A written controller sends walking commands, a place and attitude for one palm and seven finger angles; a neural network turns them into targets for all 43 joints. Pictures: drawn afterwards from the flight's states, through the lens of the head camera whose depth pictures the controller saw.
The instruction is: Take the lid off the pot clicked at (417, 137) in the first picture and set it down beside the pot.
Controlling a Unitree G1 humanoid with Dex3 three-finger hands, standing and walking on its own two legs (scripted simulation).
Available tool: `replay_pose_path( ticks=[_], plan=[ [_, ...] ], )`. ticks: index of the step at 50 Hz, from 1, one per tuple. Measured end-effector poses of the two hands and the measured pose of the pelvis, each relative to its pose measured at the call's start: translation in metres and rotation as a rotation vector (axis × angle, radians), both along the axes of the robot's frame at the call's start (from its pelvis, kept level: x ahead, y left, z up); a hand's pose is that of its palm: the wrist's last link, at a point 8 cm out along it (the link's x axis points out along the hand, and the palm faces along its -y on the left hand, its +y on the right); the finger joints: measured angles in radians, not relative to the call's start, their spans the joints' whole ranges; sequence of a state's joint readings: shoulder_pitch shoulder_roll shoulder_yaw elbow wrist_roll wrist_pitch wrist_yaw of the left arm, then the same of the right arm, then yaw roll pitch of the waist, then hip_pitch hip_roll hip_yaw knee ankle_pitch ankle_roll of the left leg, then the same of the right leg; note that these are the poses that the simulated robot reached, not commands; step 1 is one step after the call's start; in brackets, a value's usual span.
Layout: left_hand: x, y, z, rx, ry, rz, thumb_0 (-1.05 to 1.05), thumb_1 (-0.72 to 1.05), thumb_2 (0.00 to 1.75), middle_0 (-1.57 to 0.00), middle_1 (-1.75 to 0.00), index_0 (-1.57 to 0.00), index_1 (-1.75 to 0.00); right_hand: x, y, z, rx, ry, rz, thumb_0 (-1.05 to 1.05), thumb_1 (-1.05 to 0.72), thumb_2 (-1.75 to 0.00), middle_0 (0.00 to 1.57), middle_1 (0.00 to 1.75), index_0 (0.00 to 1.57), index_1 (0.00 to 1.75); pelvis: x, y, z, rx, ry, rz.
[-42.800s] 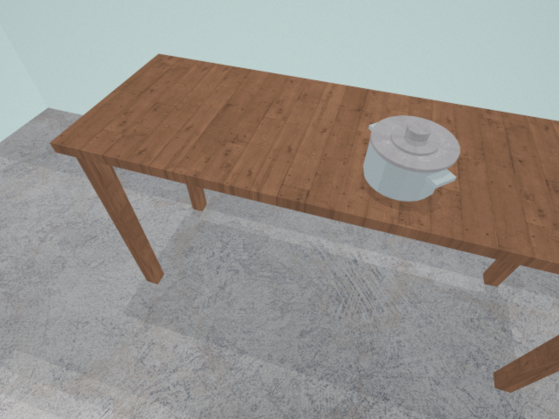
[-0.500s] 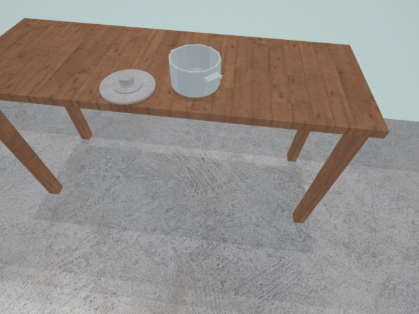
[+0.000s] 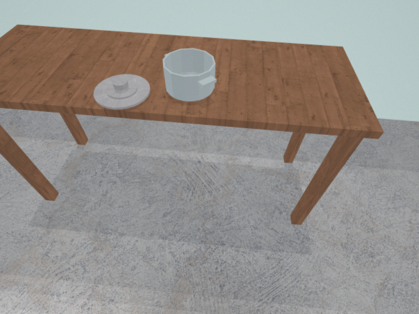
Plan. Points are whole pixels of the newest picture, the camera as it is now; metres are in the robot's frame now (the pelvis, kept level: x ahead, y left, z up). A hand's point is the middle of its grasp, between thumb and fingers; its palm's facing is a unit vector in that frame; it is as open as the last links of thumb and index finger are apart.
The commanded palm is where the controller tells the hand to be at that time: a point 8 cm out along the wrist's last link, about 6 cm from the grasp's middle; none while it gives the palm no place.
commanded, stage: let the arm hang, fingers relaxed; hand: left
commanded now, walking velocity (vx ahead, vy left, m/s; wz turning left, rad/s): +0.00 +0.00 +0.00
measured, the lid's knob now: (120, 83) +0.75 +0.31 -0.01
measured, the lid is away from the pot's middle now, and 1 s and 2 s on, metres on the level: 0.22 0.22 0.22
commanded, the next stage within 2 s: look to check the result in 0.58 s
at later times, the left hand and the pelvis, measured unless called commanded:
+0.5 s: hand out of the picture +0.02 +0.19 -0.17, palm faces +0.03 -0.98 -0.21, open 7.3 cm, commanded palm none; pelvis -0.01 +0.00 +0.00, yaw +0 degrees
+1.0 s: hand out of the picture +0.01 +0.19 -0.17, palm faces +0.03 -0.98 -0.21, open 7.3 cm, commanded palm none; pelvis -0.01 +0.01 +0.00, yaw +0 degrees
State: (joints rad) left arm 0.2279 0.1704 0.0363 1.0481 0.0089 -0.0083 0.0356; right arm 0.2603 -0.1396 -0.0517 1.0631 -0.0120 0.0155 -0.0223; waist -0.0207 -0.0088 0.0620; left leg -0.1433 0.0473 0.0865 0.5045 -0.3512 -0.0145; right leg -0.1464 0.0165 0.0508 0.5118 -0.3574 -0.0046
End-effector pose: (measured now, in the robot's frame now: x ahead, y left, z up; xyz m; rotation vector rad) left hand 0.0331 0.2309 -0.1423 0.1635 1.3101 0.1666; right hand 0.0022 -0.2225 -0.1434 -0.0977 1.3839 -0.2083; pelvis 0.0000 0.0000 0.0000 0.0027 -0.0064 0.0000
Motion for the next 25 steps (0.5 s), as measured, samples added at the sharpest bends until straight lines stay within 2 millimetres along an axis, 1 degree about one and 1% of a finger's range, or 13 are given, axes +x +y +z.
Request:
replay_pose_path(
  ticks=[9, 25],
  plan=[
    [-0.002, 0.001, 0.001, 0.0, 0.002, -0.001, 0.0, 0.91, 0.9, -0.2, -0.3, -0.2, -0.3, -0.003, 0.001, 0.0, 0.0, 0.001, -0.006, 0.0, -0.91, -0.9, 0.2, 0.3, 0.2, 0.3, -0.001, 0.001, 0.0, 0.0, -0.003, -0.003],
    [-0.018, 0.003, -0.001, -0.009, 0.03, 0.005, 0.0, 0.91, 0.9, -0.2, -0.3, -0.2, -0.3, -0.011, 0.006, 0.002, -0.001, 0.006, -0.008, 0.0, -0.91, -0.9, 0.2, 0.3, 0.2, 0.3, -0.007, 0.004, 0.002, -0.001, -0.007, -0.006]
  ],
)
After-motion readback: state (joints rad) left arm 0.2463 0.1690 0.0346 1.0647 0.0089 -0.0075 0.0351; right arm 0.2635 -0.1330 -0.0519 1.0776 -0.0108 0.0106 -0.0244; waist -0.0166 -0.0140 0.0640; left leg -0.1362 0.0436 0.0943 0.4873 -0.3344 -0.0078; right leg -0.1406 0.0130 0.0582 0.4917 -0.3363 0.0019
